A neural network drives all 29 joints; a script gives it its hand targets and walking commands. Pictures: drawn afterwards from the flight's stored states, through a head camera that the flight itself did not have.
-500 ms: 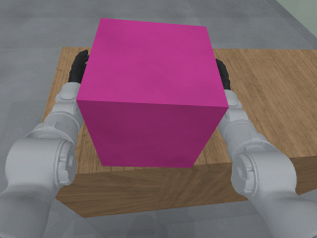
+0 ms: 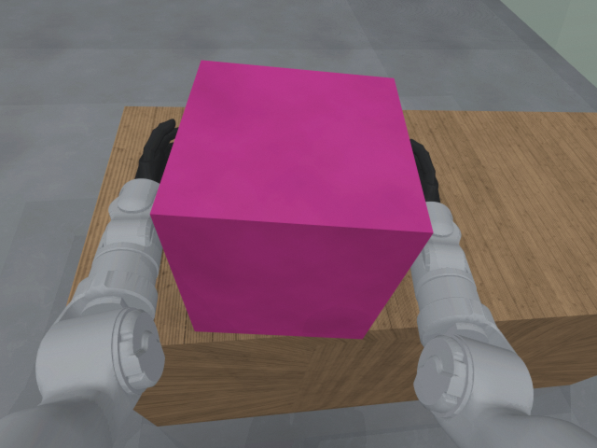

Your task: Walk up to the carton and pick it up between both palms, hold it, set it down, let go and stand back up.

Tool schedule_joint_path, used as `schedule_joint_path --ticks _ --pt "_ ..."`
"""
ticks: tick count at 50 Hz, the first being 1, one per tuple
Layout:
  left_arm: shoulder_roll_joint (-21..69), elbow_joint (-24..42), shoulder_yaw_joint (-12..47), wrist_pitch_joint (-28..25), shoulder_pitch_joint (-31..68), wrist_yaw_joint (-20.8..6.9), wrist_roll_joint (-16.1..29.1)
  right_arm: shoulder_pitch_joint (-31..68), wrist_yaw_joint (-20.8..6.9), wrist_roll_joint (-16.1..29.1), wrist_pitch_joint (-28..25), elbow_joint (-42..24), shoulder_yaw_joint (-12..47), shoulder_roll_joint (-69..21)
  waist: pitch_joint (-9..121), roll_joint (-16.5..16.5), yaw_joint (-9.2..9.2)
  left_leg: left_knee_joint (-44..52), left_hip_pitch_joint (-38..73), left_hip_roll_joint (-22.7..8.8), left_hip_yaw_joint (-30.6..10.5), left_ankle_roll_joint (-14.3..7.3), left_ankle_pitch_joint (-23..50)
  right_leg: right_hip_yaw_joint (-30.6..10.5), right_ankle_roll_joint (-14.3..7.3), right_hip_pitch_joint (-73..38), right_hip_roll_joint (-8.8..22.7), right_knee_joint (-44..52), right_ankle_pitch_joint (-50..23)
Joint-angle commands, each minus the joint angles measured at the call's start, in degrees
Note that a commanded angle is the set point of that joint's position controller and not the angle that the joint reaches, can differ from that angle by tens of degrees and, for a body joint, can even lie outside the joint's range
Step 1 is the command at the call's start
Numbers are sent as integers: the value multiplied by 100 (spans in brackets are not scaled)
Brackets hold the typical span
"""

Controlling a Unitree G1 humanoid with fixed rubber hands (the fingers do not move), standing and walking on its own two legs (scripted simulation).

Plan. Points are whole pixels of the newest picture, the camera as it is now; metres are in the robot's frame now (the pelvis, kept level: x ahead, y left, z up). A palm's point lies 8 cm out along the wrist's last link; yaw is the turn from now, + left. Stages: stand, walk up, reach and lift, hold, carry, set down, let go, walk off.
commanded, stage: reach and lift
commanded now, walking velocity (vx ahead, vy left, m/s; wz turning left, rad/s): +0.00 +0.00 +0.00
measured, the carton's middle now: (288, 211) +0.43 +0.02 +0.05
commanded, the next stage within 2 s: none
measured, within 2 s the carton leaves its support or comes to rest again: leaves its support in 0.46 s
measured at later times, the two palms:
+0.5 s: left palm (141, 187) +0.41 +0.20 +0.11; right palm (419, 203) +0.41 -0.15 +0.11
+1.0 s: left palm (130, 180) +0.39 +0.20 +0.15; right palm (431, 209) +0.38 -0.16 +0.13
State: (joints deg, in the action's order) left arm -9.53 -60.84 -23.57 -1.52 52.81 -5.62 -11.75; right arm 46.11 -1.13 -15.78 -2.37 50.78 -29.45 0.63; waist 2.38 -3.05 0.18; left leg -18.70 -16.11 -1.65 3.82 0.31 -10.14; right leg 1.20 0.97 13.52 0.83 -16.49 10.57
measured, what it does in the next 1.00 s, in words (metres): stands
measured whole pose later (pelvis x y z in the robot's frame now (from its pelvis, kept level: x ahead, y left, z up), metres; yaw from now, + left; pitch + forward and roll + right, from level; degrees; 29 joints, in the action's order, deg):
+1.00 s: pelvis -0.03 +0.00 +0.00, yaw +1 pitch +2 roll +0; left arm -8.3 -48.8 -18.8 13.4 51.5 -3.5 -10.6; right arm 44.9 0.5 -8.2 0.0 52.6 -22.9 3.4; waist 1.6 -4.0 0.7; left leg -15.1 -11.1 -1.5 4.4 -0.1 -5.9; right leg 3.1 0.6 8.8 1.3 -14.6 7.8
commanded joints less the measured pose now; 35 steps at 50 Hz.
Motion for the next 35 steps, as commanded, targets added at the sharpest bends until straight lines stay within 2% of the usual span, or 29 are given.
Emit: schedule_joint_path --ticks 1,14,20,21,22,23,24,27,35 --pt "2882 580 972 -198 2822 -410 -75 2918 -456 -94 -519 -325 1751 -3052 2870 593 184 -345 1066 221 376 327 3217 326 214 -1389 -147 -467 -3178" --pt "2892 934 1035 -89 2908 -381 -53 3032 -347 -106 -592 -555 1868 -3139 2954 460 165 -133 1039 276 400 239 2839 344 254 -1605 -149 -354 -2963" --pt "2970 1267 1314 37 3107 -339 109 3226 -314 45 -542 -684 2027 -3130 3218 523 128 -121 1201 283 376 262 2803 368 242 -1566 -176 -311 -2831" --pt "2979 1297 1387 85 3107 -329 147 3218 -309 85 -499 -662 2050 -3116 3211 545 93 -134 1274 280 360 272 2824 379 226 -1511 -189 -292 -2782" --pt "3429 2126 2040 -154 3756 -198 492 3709 -334 -52 -1084 -1155 1889 -2760 4796 603 -310 -243 1752 114 235 516 3596 596 141 -1137 -275 -384 -3290" --pt "3374 1804 2088 -323 3623 -130 458 3503 -371 -96 -1209 -834 2013 -2989 4577 843 -204 -509 2213 139 227 569 4064 562 47 -1109 -248 -340 -3501" --pt "3407 1575 2074 -358 3445 -146 376 3473 -349 -59 -1268 -649 2000 -2780 4209 732 -237 -478 2145 136 184 534 3916 538 71 -1127 -218 -269 -3415" --pt "3353 1210 1963 -246 3239 -241 205 3599 -264 121 -1289 -461 2079 -2673 3630 552 -131 -228 1564 180 236 445 3244 453 110 -1601 -139 -251 -3409" --pt "3462 1321 1767 235 3309 -255 91 4336 -301 440 -1178 -988 2293 -2482 3373 328 131 114 1223 213 329 266 2227 396 123 -1905 -106 -59 -2627"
